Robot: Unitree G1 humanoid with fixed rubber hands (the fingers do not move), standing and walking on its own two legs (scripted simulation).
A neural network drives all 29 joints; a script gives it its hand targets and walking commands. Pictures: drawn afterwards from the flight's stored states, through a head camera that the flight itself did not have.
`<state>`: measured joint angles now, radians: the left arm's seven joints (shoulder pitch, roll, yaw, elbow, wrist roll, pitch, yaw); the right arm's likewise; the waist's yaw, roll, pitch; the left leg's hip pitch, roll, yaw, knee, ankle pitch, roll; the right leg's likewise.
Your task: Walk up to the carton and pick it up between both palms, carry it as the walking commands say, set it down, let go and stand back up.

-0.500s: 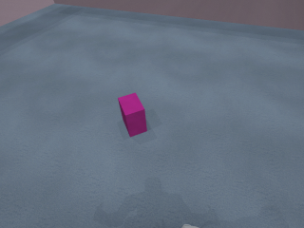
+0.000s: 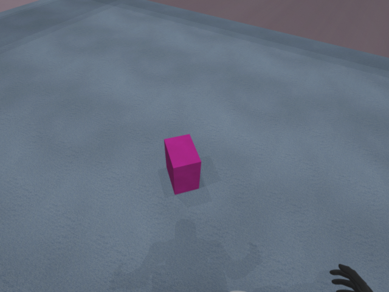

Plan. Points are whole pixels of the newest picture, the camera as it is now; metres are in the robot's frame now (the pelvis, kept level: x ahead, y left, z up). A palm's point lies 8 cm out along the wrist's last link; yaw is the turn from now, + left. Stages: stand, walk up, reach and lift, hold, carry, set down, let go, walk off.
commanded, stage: walk up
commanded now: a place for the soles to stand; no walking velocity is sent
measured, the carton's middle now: (182, 164) +0.89 +0.04 -0.62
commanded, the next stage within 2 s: none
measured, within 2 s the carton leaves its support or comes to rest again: neither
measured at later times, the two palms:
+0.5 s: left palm (20, 253) +0.24 +0.38 -0.07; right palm (320, 230) +0.29 -0.31 -0.09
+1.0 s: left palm (61, 188) +0.41 +0.37 -0.10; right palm (297, 184) +0.43 -0.30 -0.11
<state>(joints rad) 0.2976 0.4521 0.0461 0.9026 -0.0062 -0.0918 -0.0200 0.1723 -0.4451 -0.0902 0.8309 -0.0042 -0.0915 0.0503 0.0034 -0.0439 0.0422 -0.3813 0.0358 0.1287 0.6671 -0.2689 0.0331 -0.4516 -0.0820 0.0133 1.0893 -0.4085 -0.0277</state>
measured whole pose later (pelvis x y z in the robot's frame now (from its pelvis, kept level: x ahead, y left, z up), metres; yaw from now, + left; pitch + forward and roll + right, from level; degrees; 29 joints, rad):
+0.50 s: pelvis +0.18 +0.02 -0.01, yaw -1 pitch -2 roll +1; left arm 0.30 0.51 0.09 0.87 0.02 -0.09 -0.02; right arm 0.23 -0.47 -0.09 0.83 -0.03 -0.08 0.07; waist 0.04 0.02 0.03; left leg -0.46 0.06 0.07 0.74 -0.27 0.02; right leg -0.36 -0.13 -0.07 0.85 -0.46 -0.03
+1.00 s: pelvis +0.34 +0.03 -0.02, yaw -2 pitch -2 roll +0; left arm 0.24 0.46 0.04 0.89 -0.01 -0.07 0.01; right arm 0.20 -0.45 -0.06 0.86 -0.01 -0.06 0.00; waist 0.02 0.02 0.08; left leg -0.46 0.06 0.06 0.81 -0.30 0.01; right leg -0.39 -0.07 -0.05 0.87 -0.44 0.01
